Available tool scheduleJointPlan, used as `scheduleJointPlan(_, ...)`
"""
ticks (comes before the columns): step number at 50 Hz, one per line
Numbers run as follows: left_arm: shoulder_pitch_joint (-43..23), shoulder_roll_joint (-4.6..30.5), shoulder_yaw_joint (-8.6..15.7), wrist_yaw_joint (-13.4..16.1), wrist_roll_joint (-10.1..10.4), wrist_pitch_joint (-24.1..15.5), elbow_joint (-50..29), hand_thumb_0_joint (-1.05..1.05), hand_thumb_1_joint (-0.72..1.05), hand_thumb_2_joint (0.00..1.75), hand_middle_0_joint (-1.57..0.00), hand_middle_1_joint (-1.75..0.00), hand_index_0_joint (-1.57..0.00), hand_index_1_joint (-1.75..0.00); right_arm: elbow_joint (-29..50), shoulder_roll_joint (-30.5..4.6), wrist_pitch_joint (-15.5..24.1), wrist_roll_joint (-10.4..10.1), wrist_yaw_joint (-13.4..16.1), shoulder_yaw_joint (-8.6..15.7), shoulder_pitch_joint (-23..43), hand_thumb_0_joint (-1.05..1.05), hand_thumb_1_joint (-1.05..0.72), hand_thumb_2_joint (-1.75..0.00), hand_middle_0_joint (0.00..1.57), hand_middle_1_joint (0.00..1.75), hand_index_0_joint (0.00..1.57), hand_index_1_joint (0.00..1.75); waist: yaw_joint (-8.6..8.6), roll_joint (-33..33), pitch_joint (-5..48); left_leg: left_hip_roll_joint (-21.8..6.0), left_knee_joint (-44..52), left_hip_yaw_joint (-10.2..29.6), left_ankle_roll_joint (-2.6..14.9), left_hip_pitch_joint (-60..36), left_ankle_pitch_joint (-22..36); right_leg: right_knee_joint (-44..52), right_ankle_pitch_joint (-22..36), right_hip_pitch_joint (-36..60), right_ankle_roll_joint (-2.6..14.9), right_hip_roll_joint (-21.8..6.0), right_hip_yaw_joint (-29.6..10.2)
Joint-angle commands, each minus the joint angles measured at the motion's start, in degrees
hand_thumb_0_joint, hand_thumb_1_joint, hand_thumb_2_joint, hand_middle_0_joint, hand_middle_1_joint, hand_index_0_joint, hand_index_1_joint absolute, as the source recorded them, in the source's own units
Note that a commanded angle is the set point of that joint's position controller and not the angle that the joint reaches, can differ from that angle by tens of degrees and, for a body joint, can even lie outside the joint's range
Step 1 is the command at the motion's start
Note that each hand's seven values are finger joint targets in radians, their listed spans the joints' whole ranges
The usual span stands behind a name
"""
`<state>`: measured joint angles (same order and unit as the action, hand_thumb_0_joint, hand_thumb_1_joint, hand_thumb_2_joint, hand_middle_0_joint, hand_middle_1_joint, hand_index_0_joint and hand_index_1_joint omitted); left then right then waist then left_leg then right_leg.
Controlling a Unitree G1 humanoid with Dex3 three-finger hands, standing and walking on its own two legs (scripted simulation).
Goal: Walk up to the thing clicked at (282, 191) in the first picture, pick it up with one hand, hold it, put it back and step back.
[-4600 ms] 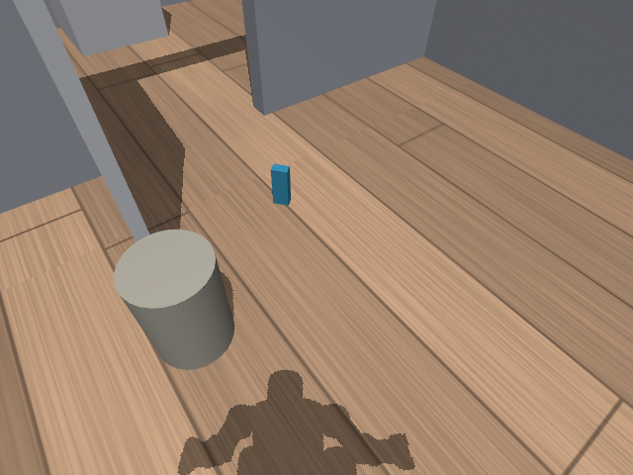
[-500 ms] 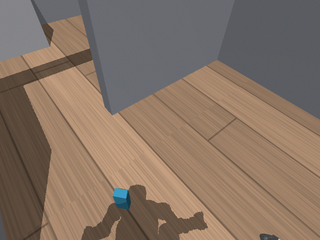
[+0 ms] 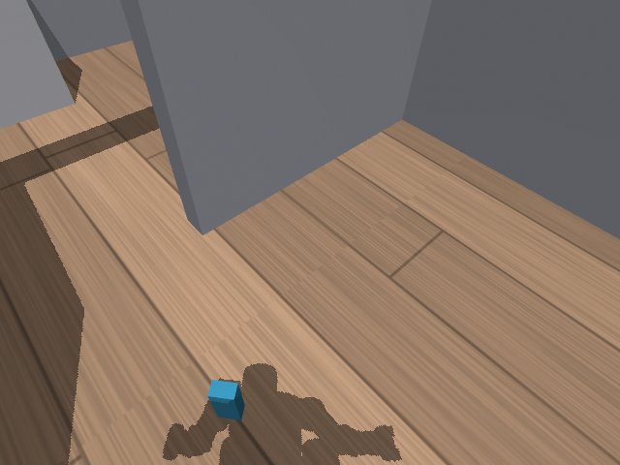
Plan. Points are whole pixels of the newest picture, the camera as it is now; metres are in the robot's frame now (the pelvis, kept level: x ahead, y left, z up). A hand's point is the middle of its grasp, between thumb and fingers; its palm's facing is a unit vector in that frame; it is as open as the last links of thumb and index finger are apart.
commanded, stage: walk up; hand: left
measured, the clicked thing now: (227, 401) +0.41 +0.21 -0.68
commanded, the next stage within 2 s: none
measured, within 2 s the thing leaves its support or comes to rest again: neither
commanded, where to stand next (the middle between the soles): +0.07 -0.01 m, yaw +2 degrees
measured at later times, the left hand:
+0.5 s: hand out of the picture +0.10 +0.26 -0.16, palm faces -0.02 -0.94 -0.33, open 7.4 cm
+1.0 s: hand out of the picture +0.11 +0.20 -0.15, palm faces -0.02 -0.92 -0.38, open 7.4 cm
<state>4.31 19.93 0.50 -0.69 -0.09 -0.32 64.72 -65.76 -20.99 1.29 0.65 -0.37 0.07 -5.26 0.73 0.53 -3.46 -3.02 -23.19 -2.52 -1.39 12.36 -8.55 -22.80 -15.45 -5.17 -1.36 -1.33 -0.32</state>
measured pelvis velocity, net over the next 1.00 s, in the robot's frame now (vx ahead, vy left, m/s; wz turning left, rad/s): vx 0.06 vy -0.05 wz -0.02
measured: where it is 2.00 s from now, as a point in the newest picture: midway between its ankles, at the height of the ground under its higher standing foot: outside the picture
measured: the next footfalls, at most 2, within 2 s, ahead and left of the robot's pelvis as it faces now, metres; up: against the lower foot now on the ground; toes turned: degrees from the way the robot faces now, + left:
left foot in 1.26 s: +0.13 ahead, +0.12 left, +0.00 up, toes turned +2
right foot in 1.56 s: +0.06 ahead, -0.13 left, +0.00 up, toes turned +1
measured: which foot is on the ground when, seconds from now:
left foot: down 0.00-0.82, up 0.84-1.00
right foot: down 0.00-1.00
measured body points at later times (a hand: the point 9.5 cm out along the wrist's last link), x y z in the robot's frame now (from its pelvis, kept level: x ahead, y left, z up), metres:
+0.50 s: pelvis +0.01 +0.01 +0.00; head +0.02 +0.01 +0.45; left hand +0.10 +0.31 -0.13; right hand +0.10 -0.29 -0.13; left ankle +0.04 +0.14 -0.74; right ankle -0.03 -0.14 -0.74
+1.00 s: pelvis +0.06 -0.05 +0.00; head +0.10 -0.08 +0.45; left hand +0.11 +0.25 -0.12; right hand +0.09 -0.37 -0.15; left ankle +0.04 +0.09 -0.71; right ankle +0.06 -0.15 -0.74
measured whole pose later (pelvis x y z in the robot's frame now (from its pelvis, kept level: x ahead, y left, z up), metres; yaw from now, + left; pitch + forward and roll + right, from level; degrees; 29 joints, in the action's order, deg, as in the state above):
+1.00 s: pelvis +0.06 -0.05 +0.00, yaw -1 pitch -1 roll +0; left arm 10.8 18.0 2.3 0.0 -1.1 -1.6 59.8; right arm -60.7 -23.1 -2.2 0.4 0.1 1.9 -11.1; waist -0.6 -3.3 -6.4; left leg 0.7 -45.5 5.5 0.1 18.0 -26.8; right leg -25.6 -13.8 -10.4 1.8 0.0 3.6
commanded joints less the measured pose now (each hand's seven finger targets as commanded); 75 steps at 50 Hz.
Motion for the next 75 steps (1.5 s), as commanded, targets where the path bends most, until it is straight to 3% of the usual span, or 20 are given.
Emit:
scheduleJointPlan(1,-1.73,12.63,2.47,0.79,-0.06,-0.75,-2.87,0.00,0.90,0.90,-0.20,-0.30,-0.20,-0.30,3.55,-11.72,1.67,-0.08,0.85,2.49,3.73,0.00,-0.90,-0.90,0.20,0.30,0.20,0.30,-0.60,-1.10,7.73,-5.09,2.69,4.03,2.67,-6.96,11.27,4.50,13.74,-1.13,2.68,-5.73,-3.53)
scheduleJointPlan(27,-2.10,11.97,2.26,0.84,-0.30,-0.37,-1.87,0.00,0.90,0.90,-0.20,-0.30,-0.20,-0.30,3.32,-11.25,1.26,-0.11,0.96,2.74,4.53,0.00,-0.90,-0.90,0.20,0.30,0.20,0.30,-0.22,-0.60,5.95,-4.97,5.11,3.81,2.28,-8.64,10.03,6.73,12.32,-1.71,1.99,-5.57,-3.27)
scheduleJointPlan(28,0.47,14.29,3.52,-0.09,-1.18,-0.57,-3.82,0.00,0.90,0.90,-0.20,-0.30,-0.20,-0.30,4.41,-14.84,1.42,0.19,0.35,4.94,-0.97,0.00,-0.90,-0.90,0.20,0.30,0.20,0.30,0.87,-0.78,8.49,-3.09,3.34,3.88,5.36,-13.20,-12.30,1.54,-6.46,-4.95,4.05,-2.33,-0.66)
scheduleJointPlan(30,-1.38,12.25,3.50,-0.85,-2.21,-0.03,-4.98,0.00,0.90,0.90,-0.20,-0.30,-0.20,-0.30,2.58,-17.92,1.39,0.90,0.38,6.69,-8.38,0.00,-0.90,-0.90,0.20,0.30,0.20,0.30,3.84,-7.68,3.38,-11.61,12.06,16.62,9.67,-17.41,-33.52,-11.77,-17.07,-21.16,3.97,0.28,2.87)
scheduleJointPlan(31,-0.68,12.96,4.06,-1.14,-2.45,0.37,-5.65,0.00,0.90,0.90,-0.20,-0.30,-0.20,-0.30,3.59,-19.85,1.58,0.99,0.43,7.71,-8.11,0.00,-0.90,-0.90,0.20,0.30,0.20,0.30,3.99,-9.28,0.32,-18.14,16.65,23.46,13.58,-13.44,-35.62,-21.34,-18.20,-24.31,3.09,-1.53,0.45)
scheduleJointPlan(33,1.62,13.36,4.51,-1.42,-2.11,0.01,-6.76,0.00,0.90,0.90,-0.20,-0.30,-0.20,-0.30,6.34,-20.33,2.08,1.52,0.37,8.22,-5.46,0.00,-0.90,-0.90,0.20,0.30,0.20,0.30,2.01,-7.10,-3.74,-20.33,16.55,24.34,16.46,-6.79,-30.17,-23.19,-16.23,-23.90,3.47,-5.00,-3.57)
scheduleJointPlan(39,13.87,10.49,5.08,-0.75,-2.00,-1.11,-3.69,0.00,0.90,0.90,-0.20,-0.30,-0.20,-0.30,12.05,-10.64,0.44,0.57,-0.22,5.03,4.83,0.00,-0.90,-0.90,0.20,0.30,0.20,0.30,-5.20,-4.14,2.02,-5.59,-3.55,1.34,5.38,8.25,-9.28,-0.04,5.30,2.79,2.30,-0.11,2.79)
scheduleJointPlan(40,13.39,13.61,5.83,0.06,-2.11,-1.21,-4.14,0.00,0.90,0.90,-0.20,-0.30,-0.20,-0.30,12.73,-6.11,-0.11,-0.04,-0.05,3.60,2.80,0.00,-0.90,-0.90,0.20,0.30,0.20,0.30,-4.86,8.27,1.16,0.22,-12.63,-2.88,2.29,10.32,-13.03,9.27,2.03,-0.34,2.35,-6.61,-8.01)
scheduleJointPlan(41,9.00,18.30,6.13,0.89,-2.39,-1.84,-7.23,0.00,0.90,0.90,-0.20,-0.30,-0.20,-0.30,12.72,-5.23,-1.10,-0.36,0.14,3.22,1.63,0.00,-0.90,-0.90,0.20,0.30,0.20,0.30,-3.96,11.44,-1.38,5.50,-17.62,4.70,0.53,11.68,-22.46,16.91,-6.85,-8.40,4.89,-16.07,-23.60)
scheduleJointPlan(42,3.14,20.06,6.17,1.03,-2.70,-1.70,-8.87,0.00,0.90,0.90,-0.20,-0.30,-0.20,-0.30,10.65,-9.31,-1.90,-0.53,0.43,4.45,-1.81,0.00,-0.90,-0.90,0.20,0.30,0.20,0.30,-1.66,6.58,-2.31,2.87,-20.61,9.12,0.89,5.79,-22.21,17.21,-19.35,-15.14,8.19,-18.21,-24.12)
scheduleJointPlan(46,2.25,13.61,4.97,1.66,-1.03,-2.61,-9.67,0.00,0.90,0.90,-0.20,-0.30,-0.20,-0.30,6.94,-9.39,-1.96,-0.81,0.78,3.42,-7.26,0.00,-0.90,-0.90,0.20,0.30,0.20,0.30,-0.21,6.12,1.96,1.58,-22.62,10.76,1.54,9.91,-18.68,6.83,19.07,0.53,8.68,-13.25,-11.02)
scheduleJointPlan(49,8.06,15.90,5.87,2.64,-0.49,-3.25,-9.34,0.00,0.90,0.90,-0.20,-0.30,-0.20,-0.30,9.14,-11.29,-2.93,0.17,1.20,3.66,-6.40,0.00,-0.90,-0.90,0.20,0.30,0.20,0.30,-2.08,5.21,7.25,1.95,-25.62,10.06,2.30,12.74,-18.02,-0.70,45.44,10.19,9.72,-16.16,-10.37)
scheduleJointPlan(54,9.01,17.30,6.72,4.10,-0.35,-2.77,-11.72,0.00,0.90,0.90,-0.20,-0.30,-0.20,-0.30,12.96,-11.54,-3.91,1.60,0.28,4.70,-3.22,0.00,-0.90,-0.90,0.20,0.30,0.20,0.30,-2.99,6.33,5.53,0.36,-25.41,7.99,2.32,15.48,-16.98,-3.09,48.59,8.85,13.09,-18.97,-8.92)
scheduleJointPlan(61,1.50,16.95,5.53,3.76,-0.20,-1.75,-15.44,0.00,0.90,0.90,-0.20,-0.30,-0.20,-0.30,13.07,-10.19,-2.88,0.40,-0.71,5.61,-6.06,0.00,-0.90,-0.90,0.20,0.30,0.20,0.30,0.70,8.07,6.28,2.29,-9.74,1.06,3.04,2.27,-5.95,-12.68,37.77,-4.01,10.34,-13.48,-1.70)
scheduleJointPlan(63,1.35,13.24,4.41,3.09,0.76,-0.94,-16.14,0.00,0.90,0.90,-0.20,-0.30,-0.20,-0.30,12.80,-14.76,-1.79,0.73,-0.02,6.88,-7.09,0.00,-0.90,-0.90,0.20,0.30,0.20,0.30,1.93,-3.78,8.84,-3.59,-1.78,8.90,5.38,-6.16,18.36,-23.27,19.40,-11.11,4.17,-6.30,2.60)
scheduleJointPlan(64,2.05,10.33,3.64,2.98,1.49,-0.18,-16.38,0.00,0.90,0.90,-0.20,-0.30,-0.20,-0.30,14.30,-17.52,-1.30,0.75,0.33,7.10,-4.80,0.00,-0.90,-0.90,0.20,0.30,0.20,0.30,1.04,-11.86,8.84,-12.12,-0.04,22.00,10.08,-7.91,27.75,-29.64,-3.61,-17.73,1.64,1.60,2.67)
scheduleJointPlan(65,3.55,11.57,4.03,3.43,1.18,0.84,-14.99,0.00,0.90,0.90,-0.20,-0.30,-0.20,-0.30,14.68,-18.13,-1.02,0.37,0.62,6.75,-3.81,0.00,-0.90,-0.90,0.20,0.30,0.20,0.30,0.86,-9.67,10.47,-17.09,-1.04,25.28,15.73,-5.95,27.20,-34.68,-21.82,-16.47,2.16,2.31,-2.30)
scheduleJointPlan(66,3.16,12.56,3.84,3.65,1.18,1.11,-13.76,0.00,0.90,0.90,-0.20,-0.30,-0.20,-0.30,14.19,-18.58,-1.08,-0.09,0.75,6.83,-2.78,0.00,-0.90,-0.90,0.20,0.30,0.20,0.30,1.03,-10.84,8.81,-18.63,0.32,26.57,18.14,-0.65,22.22,-35.04,-23.37,-14.16,2.32,0.89,-4.04)
scheduleJointPlan(69,4.85,12.95,4.35,2.62,1.12,1.03,-11.77,0.00,0.90,0.90,-0.20,-0.30,-0.20,-0.30,15.90,-14.57,-0.78,0.37,1.46,5.37,2.17,0.00,-0.90,-0.90,0.20,0.30,0.20,0.30,-1.34,-9.59,6.43,-11.80,-3.57,14.76,13.61,-1.25,23.13,-34.87,-16.76,-16.17,3.05,1.40,-6.01)
scheduleJointPlan(75,4.77,12.69,4.24,1.63,-0.06,0.51,-10.96,0.00,0.90,0.90,-0.20,-0.30,-0.20,-0.30,15.86,-16.24,-0.05,0.65,1.56,5.76,0.39,0.00,-0.90,-0.90,0.20,0.30,0.20,0.30,0.08,-9.61,7.38,-12.82,-3.86,16.22,13.19,-3.32,13.75,-17.86,-14.13,-11.08,1.56,0.48,-1.20)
